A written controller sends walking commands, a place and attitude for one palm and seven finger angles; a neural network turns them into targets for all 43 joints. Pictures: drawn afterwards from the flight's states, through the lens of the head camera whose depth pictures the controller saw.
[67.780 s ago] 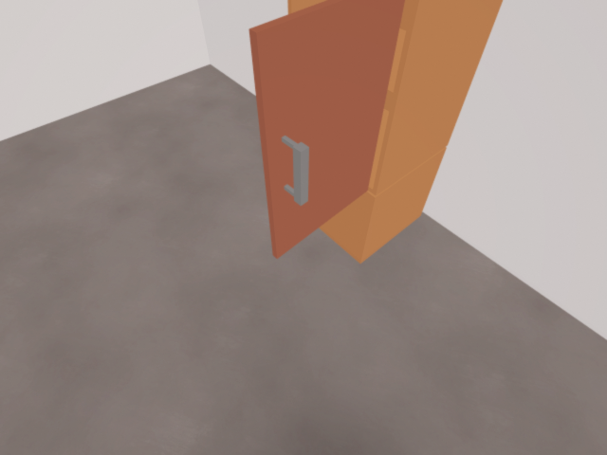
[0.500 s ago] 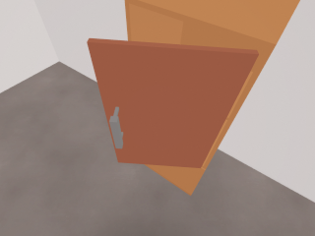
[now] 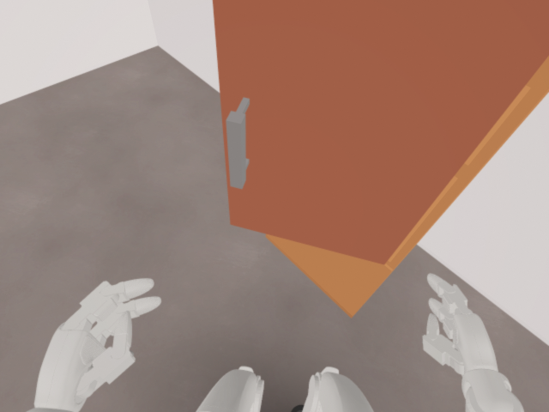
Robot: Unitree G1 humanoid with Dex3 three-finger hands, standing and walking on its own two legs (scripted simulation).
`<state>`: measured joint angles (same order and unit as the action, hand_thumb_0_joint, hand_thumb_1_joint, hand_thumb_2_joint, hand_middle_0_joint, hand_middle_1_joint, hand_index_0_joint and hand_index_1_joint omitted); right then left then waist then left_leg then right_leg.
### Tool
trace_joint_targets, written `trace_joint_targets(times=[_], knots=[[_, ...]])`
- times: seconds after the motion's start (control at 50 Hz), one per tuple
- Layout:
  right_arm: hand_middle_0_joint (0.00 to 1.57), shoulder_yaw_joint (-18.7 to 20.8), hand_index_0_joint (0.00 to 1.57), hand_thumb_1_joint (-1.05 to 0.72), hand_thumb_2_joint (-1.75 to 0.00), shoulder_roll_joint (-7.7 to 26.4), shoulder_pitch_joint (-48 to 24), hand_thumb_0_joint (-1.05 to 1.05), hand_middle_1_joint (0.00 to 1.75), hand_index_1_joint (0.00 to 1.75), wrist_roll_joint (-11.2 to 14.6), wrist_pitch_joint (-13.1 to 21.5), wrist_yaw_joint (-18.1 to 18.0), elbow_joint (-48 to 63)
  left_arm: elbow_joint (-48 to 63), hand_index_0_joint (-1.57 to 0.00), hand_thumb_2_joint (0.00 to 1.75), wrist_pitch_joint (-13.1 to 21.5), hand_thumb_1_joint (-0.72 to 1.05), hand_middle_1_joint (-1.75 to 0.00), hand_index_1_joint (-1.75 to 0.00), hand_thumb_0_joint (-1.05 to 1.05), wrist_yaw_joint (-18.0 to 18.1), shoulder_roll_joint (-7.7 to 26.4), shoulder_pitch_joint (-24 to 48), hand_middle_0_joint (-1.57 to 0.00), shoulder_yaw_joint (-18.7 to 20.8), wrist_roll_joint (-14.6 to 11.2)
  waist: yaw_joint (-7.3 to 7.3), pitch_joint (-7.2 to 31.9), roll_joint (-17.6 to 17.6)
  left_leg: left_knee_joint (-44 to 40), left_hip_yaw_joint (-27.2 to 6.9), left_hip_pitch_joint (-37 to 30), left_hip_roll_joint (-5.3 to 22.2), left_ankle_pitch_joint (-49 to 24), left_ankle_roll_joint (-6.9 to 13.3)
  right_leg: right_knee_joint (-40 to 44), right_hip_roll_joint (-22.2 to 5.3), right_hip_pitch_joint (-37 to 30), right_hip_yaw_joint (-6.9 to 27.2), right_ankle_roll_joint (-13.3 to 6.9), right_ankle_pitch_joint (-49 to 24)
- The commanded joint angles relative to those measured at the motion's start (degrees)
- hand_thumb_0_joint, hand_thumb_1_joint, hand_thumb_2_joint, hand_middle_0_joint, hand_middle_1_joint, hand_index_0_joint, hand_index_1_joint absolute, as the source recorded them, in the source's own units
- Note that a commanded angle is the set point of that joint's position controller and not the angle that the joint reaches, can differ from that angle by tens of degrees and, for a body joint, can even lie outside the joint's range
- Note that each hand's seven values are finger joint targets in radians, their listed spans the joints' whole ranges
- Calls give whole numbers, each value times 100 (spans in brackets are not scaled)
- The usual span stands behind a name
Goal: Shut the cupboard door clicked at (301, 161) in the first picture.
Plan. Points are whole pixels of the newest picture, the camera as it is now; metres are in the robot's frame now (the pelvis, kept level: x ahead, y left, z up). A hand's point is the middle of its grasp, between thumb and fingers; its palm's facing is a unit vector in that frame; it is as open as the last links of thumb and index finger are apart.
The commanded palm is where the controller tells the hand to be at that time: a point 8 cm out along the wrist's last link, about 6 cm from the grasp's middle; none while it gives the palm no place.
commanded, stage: raise the hand and make a fist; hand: left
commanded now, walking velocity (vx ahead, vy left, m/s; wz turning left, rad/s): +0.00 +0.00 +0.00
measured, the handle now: (241, 145) +0.50 +0.12 +0.07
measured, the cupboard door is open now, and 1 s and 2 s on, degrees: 31 31 31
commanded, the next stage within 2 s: bring the fist close to the handle in 1.38 s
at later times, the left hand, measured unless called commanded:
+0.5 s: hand (162, 308) +0.23 +0.17 +0.06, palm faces -0.12 -0.99 -0.03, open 3.5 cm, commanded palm +0.21 +0.23 +0.06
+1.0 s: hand (147, 280) +0.25 +0.19 +0.09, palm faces -0.11 -0.99 -0.05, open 3.1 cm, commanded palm +0.23 +0.24 +0.08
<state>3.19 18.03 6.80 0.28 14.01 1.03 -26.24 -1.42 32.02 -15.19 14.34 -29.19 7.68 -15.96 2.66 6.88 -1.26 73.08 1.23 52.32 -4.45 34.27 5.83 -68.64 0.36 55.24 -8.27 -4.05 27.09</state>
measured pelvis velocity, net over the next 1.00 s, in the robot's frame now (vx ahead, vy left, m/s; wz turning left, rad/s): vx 0.02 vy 0.01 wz -0.02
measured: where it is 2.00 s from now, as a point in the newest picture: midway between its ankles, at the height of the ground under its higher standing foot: outside the picture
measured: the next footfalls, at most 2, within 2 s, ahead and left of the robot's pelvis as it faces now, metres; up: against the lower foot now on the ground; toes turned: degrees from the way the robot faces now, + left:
none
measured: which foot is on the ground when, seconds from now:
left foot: down 0.00-1.00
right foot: down 0.00-1.00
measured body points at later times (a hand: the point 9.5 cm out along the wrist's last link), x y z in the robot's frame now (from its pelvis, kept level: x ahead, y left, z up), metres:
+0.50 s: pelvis +0.02 +0.00 +0.01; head +0.10 +0.01 +0.45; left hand +0.23 +0.23 +0.06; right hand +0.18 -0.26 -0.07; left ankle +0.02 +0.05 -0.63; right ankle +0.07 -0.09 -0.63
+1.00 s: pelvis +0.02 +0.01 +0.02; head +0.09 +0.02 +0.47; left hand +0.25 +0.24 +0.09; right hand +0.21 -0.22 -0.04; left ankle +0.02 +0.06 -0.63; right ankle +0.07 -0.09 -0.63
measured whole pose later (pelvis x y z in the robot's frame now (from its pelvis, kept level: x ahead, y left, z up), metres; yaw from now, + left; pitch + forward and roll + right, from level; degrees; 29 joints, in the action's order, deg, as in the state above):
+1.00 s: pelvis +0.02 +0.01 +0.02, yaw -1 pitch +15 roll -4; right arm -2.0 13.9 14.1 1.5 9.9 -1.4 -25.8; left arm 4.5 22.2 -18.6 16.4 -21.7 8.6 -16.9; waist 0.8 8.1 1.7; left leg 66.4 1.2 48.4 -3.8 33.2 5.8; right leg -61.3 1.7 51.3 -7.4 -3.0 25.5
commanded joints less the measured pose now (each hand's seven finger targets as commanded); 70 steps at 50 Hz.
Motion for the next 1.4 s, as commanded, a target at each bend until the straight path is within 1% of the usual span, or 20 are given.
trace_joint_targets(times=[0.0, 0.08, 0.14, 0.2, 0.24, 0.3, 0.34, 0.4, 0.46, 0.5, 0.54, 0.6, 0.7, 0.78, 0.9, 1.0, 1.08, 1.18, 1.3, 1.38], knots=[[20, -30, 20, -90, -90, 617, 370, 0, 30, 30, 110, 323, -266, 633, 2283, -69, 90, 368, 90, -84, -84, 0, -486, 74, 1851, -69, -828, -111, -978, 1037, 327, -1338, -1184, -630, 479, -674, -413, 1194, 88, -385, 898, 200, -13], [20, -23, 20, -90, -90, 588, 468, 0, 30, 30, 228, 219, -350, 650, 1130, -77, 90, -640, 90, -92, -92, 0, -637, 500, 1006, -77, -402, 188, -622, 932, -137, -1510, -992, -81, 475, -395, -397, 1350, 53, -719, 845, 242, 262], [20, -45, 20, -90, -90, 415, 255, 0, 30, 30, 261, 24, -292, 925, 1210, -82, 90, -1352, 90, -98, -98, 0, -543, 943, 379, -82, 377, 147, -5, 1692, 284, -1702, -732, -281, 306, -1431, -584, 1158, 25, -1632, 737, 147, -542], [20, -85, 20, -90, -90, 171, 136, 0, 30, 30, 202, -138, -302, 1097, 1809, -88, 90, -1512, 90, -104, -104, 0, -193, 960, 86, -88, 928, -196, 296, 2194, 180, -1679, -551, -355, 247, -2188, -621, 1179, 37, -2512, 850, 141, -1208], [20, -90, 20, -90, -90, 58, 209, 0, 30, 30, 174, -130, -294, 1050, 2148, -92, 90, -1248, 90, -108, -108, 0, 34, 754, 22, -92, 906, -316, 217, 2051, 187, -1721, -522, -408, 269, -2326, -640, 1232, 18, -2535, 845, 146, -1488], [20, -131, 20, -90, -90, 123, 292, 0, 30, 30, 99, -29, -298, 868, 2093, -97, 90, -644, 90, -114, -114, 0, 103, 465, 402, -97, 412, -216, -173, 1387, 66, -1511, -548, -141, 338, -2104, -572, 1181, 42, -1903, 882, 139, -1317], [20, -89, 20, -90, -90, 233, 412, 0, 30, 30, 80, 45, -279, 710, 1713, -101, 90, -297, 90, -118, -118, 0, -58, 306, 471, -101, 61, -124, -439, 1123, -7, -1339, -568, 10, 355, -1716, -551, 1226, -1, -1481, 938, 183, -888], [20, -66, 20, -90, -90, 427, 496, 0, 30, 30, 126, 130, -299, 732, 1297, -106, 90, -146, 90, -124, -124, 0, -473, 285, 622, -106, -213, -124, -586, 928, -135, -1225, -620, 145, 358, -1287, -466, 1340, -16, -1117, 1018, 163, -185], [20, 8, 20, -90, -90, 491, 548, 0, 30, 30, 201, 170, -346, 807, 1445, -112, 90, -238, 90, -130, -130, 0, -682, 775, 624, -112, 218, -183, -392, 1436, 15, -1354, -608, -42, 355, -1275, -460, 1442, -56, -1427, 1089, 179, -41], [20, 4, 20, -90, -90, 479, 517, 0, 30, 30, 192, 156, -362, 826, 1897, -115, 90, -320, 90, -134, -134, 0, -580, 1241, 710, -115, 689, -229, -155, 1816, 506, -1465, -597, -324, 339, -1755, -522, 1284, -6, -1761, 1012, 114, -542], [20, -4, 20, -90, -90, 354, 516, 0, 30, 30, 181, 110, -336, 873, 2341, -119, 90, -362, 90, -138, -138, 0, -368, 1169, 433, -119, 819, -286, 6, 2180, 842, -1701, -659, -891, 349, -2575, -661, 1108, 44, -1969, 756, 101, -1302], [20, -25, 20, -90, -90, 260, 547, 0, 30, 30, 152, -37, -306, 865, 2206, -124, 90, -508, 90, -144, -144, 0, -79, 895, 170, -124, 801, -316, -6, 1958, 766, -1728, -610, -990, 353, -3060, -682, 1112, 121, -1989, 660, 118, -1679], [20, -57, 20, -90, -90, 437, 570, 0, 30, 30, 166, -228, -273, 893, 1099, -130, 90, -784, 90, -150, -150, 0, -227, 386, 519, -130, 50, -81, -481, 706, 58, -1754, -651, -397, 386, -1842, -623, 1345, 134, -1275, 580, 162, -858], [20, -74, 20, -90, -90, 518, 599, 0, 30, 30, 196, -141, -324, 1038, 1268, -130, 90, -777, 90, -150, -150, 0, -493, 758, 1058, -130, 175, -61, -446, 1032, 87, -1814, -702, -468, 384, -1299, -573, 1523, 78, -1376, 709, 180, -385], [20, -137, 20, -90, -90, 418, 622, 0, 30, 30, 130, -32, -319, 942, 2175, -130, 90, -459, 90, -150, -150, 0, -298, 1229, 1089, -130, 861, -269, -102, 1918, 960, -1876, -832, -1333, 416, -2917, -825, 1160, 153, -1704, 587, 93, -1448], [20, -114, 20, -90, -90, 475, 618, 0, 30, 30, 178, -150, -259, 834, 1054, -130, 90, -772, 90, -150, -150, 0, -397, 626, 777, -130, 351, -186, -346, 1028, 362, -1966, -838, -859, 432, -2301, -776, 1340, 151, -1382, 464, 140, -1047], [20, -75, 20, -90, -90, 547, 612, 0, 30, 30, 239, -134, -275, 970, 1002, -130, 90, -1001, 90, -150, -150, 0, -607, 682, 943, -130, 277, -185, -384, 1145, 35, -2004, -762, -667, 389, -1651, -663, 1546, 88, -1545, 575, 192, -682], [20, -86, 20, -90, -90, 436, 594, 0, 30, 30, 177, 4, -293, 950, 1951, -130, 90, -554, 90, -150, -150, 0, -399, 1043, 1087, -130, 707, -314, -173, 1767, 573, -1988, -764, -1148, 390, -2475, -761, 1365, 107, -1803, 595, 137, -1216], [20, -73, 20, -90, -90, 493, 617, 0, 30, 30, 144, -67, -200, 751, 1181, -130, 90, -496, 90, -150, -150, 0, -221, 716, 774, -130, 456, -151, -317, 1102, 529, -1991, -901, -957, 461, -2379, -834, 1241, 144, -1209, 456, 140, -981], [20, -38, 20, -90, -90, 562, 578, 0, 30, 30, 229, -110, -202, 876, 1088, -130, 90, -787, 90, -150, -150, 0, -425, 739, 860, -130, 307, -94, -374, 1189, 329, -2064, -874, -802, 425, -1734, -758, 1411, 103, -1309, 521, 190, -699]])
